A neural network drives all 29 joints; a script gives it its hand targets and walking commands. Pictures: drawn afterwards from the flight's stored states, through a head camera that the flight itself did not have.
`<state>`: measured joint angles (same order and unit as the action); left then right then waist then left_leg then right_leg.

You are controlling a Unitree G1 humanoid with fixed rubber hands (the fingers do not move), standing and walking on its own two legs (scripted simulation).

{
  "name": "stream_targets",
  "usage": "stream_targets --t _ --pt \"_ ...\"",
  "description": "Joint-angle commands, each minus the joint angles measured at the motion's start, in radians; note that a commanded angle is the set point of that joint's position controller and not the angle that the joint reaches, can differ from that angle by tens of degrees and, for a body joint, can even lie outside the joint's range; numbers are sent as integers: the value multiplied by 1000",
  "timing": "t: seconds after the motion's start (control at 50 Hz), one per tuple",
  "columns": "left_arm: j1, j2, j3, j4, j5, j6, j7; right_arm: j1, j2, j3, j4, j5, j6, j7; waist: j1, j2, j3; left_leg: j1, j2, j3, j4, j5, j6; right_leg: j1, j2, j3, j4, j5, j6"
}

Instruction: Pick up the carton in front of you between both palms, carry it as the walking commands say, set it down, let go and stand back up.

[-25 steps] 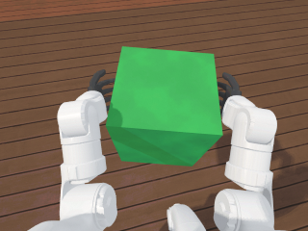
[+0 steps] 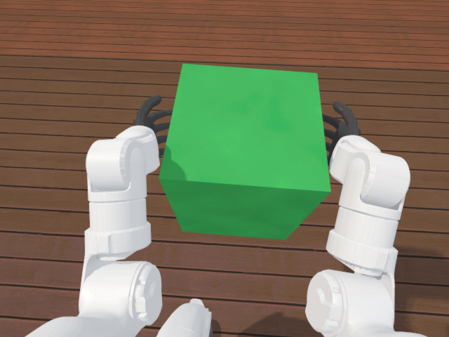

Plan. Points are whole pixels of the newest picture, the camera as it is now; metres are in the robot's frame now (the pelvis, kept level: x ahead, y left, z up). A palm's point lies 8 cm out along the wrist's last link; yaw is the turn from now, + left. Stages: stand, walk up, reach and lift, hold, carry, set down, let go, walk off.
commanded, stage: carry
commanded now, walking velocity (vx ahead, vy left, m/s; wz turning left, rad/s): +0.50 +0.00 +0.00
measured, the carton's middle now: (240, 163) +0.39 +0.04 +0.10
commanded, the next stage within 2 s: none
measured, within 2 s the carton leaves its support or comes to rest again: neither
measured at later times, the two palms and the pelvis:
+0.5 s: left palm (221, 34) +0.66 +0.13 +0.20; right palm (365, 43) +0.67 -0.17 +0.20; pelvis +0.29 -0.02 +0.04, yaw +0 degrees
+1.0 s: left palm out of the picture +0.96 +0.11 +0.23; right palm out of the picture +0.92 -0.19 +0.23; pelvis +0.58 +0.01 +0.09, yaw -2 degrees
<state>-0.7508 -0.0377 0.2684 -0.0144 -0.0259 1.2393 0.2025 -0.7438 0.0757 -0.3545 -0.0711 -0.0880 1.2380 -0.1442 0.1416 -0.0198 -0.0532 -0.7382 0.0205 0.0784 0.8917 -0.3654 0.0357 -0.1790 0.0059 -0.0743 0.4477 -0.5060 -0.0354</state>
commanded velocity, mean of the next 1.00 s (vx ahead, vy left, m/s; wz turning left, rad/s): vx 0.50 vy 0.00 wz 0.00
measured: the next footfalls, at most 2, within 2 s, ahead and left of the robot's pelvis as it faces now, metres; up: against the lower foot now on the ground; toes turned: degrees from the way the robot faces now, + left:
left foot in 0.06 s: +0.21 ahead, +0.11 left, +0.04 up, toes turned +4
right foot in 0.42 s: +0.41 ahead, -0.10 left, +0.06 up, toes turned -5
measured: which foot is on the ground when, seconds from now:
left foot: up 0.00-0.04, down 0.06-0.42, up 0.44-0.80, down 0.82-1.00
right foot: down 0.00-0.08, up 0.10-0.40, down 0.42-0.82, up 0.84-1.00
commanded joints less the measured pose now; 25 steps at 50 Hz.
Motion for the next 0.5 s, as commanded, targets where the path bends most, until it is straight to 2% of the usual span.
stream_targets --t 0.0,0.02,0.04,0.06,0.08,0.1,0.12,0.14,0.16,0.2,0.24,0.28,0.3,0.32,0.34,0.36,0.38,0.4,0.42,0.44,0.46,0.48 --pt "-705 -891 -614 8 -313 4 -157 -490 701 556 165 172 22 48 -261 157 -553 962 176 -349 -387 -32 181 -350 -69 5 669 494 9" --pt "-710 -899 -595 13 -293 6 -154 -506 709 560 158 191 16 52 -246 391 -569 1041 328 -759 -511 164 300 -571 81 38 924 -11 42" --pt "-716 -911 -565 25 -272 4 -147 -558 760 590 125 229 15 61 -230 267 -542 1016 305 -726 -458 302 323 -638 35 137 1065 -2 14" --pt "-696 -943 -532 20 -248 -4 -143 -619 824 645 77 278 10 74 -230 132 -521 986 288 -624 -414 359 308 -688 -6 130 1092 6 -2" --pt "-711 -951 -522 -1 -236 -12 -141 -693 886 682 31 323 0 88 -220 43 -476 914 263 -543 -406 431 274 -688 -23 116 1074 27 2" --pt "-701 -946 -508 -19 -200 -22 -129 -779 945 725 -31 391 -9 105 -195 10 -464 849 249 -455 -433 368 231 -667 -50 121 999 62 5" --pt "-703 -932 -497 -46 -174 -29 -117 -833 990 766 -61 454 -18 117 -187 11 -453 794 236 -422 -459 267 199 -624 -60 111 939 56 6" --pt "-699 -906 -492 -67 -150 -38 -105 -865 1002 787 -84 491 -28 123 -179 32 -445 774 229 -410 -474 218 182 -618 -62 90 893 42 0" --pt "-674 -872 -483 -73 -123 -45 -92 -862 999 795 -87 515 -36 125 -184 55 -446 780 222 -390 -488 216 184 -626 -54 64 841 54 -4" --pt "-588 -832 -491 -57 -86 -49 -77 -776 967 789 -57 519 -42 122 -202 90 -423 794 205 -336 -496 262 192 -610 -44 29 669 85 -5" --pt "-551 -799 -502 -69 -65 -47 -75 -729 938 775 -44 508 -42 118 -215 136 -415 754 190 -258 -503 284 179 -502 -41 7 456 117 -4" --pt "-565 -778 -522 -97 -72 -38 -78 -710 907 763 -43 500 -36 116 -208 180 -404 678 178 -188 -501 306 156 -346 -10 -31 259 182 -4" --pt "-576 -769 -530 -110 -84 -30 -79 -706 891 759 -48 498 -31 114 -186 193 -419 633 178 -160 -461 384 140 -228 20 -61 198 201 -11" --pt "-583 -764 -537 -109 -93 -23 -81 -700 873 752 -48 490 -24 110 -143 167 -458 581 170 -106 -345 502 114 -64 59 -111 137 240 -19" --pt "-572 -750 -535 -88 -100 -15 -84 -684 853 740 -36 474 -15 105 -93 73 -520 485 124 -23 -135 595 74 157 56 -121 95 224 -34" --pt "-529 -727 -527 -52 -99 -9 -86 -689 822 723 -14 454 -3 100 -35 -72 -569 273 67 -6 64 411 21 377 -106 143 56 151 -89" --pt "-536 -708 -523 -45 -106 -5 -87 -667 821 708 3 429 8 95 -60 -332 -611 51 -61 -31 297 -93 -16 511 -332 581 -34 247 -212" --pt "-555 -733 -540 -68 -126 -1 -90 -677 803 683 12 411 14 85 -53 -300 -578 -89 -69 -100 460 -158 1 544 -338 682 -50 363 -284" --pt "-600 -774 -566 -95 -159 5 -98 -656 809 662 38 394 17 77 -47 -163 -526 -169 -43 -108 543 -160 0 522 -331 642 -17 475 -282" --pt "-656 -823 -598 -142 -199 4 -107 -654 832 653 26 388 13 74 -36 -57 -499 -168 -7 -116 521 -155 -1 472 -293 555 12 551 -241" --pt "-706 -857 -629 -166 -242 7 -121 -631 826 629 37 357 10 71 -56 -17 -481 -162 17 -131 482 -118 1 429 -281 494 20 539 -209" --pt "-757 -896 -664 -187 -289 5 -134 -618 816 612 33 321 10 67 -67 -16 -479 -140 22 -121 450 -101 3 393 -277 457 9 511 -197"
